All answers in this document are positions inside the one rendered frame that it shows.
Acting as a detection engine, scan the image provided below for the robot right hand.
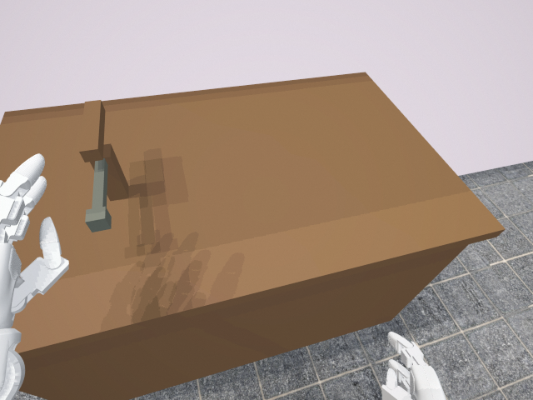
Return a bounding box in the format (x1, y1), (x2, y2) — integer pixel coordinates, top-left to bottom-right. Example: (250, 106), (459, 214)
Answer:
(381, 332), (446, 400)

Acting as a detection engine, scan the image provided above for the robot left hand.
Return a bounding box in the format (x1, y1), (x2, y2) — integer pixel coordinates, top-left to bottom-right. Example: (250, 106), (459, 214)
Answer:
(0, 153), (69, 329)

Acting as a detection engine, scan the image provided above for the robot left forearm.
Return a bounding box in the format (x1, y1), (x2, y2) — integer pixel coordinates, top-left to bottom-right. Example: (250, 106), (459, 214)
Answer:
(0, 328), (25, 400)

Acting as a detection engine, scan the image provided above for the counter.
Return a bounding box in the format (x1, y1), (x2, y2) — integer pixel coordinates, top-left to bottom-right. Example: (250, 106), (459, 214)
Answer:
(0, 72), (506, 400)

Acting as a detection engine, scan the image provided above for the tap lever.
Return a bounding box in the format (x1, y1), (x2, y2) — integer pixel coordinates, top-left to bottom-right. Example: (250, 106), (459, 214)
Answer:
(85, 158), (112, 233)

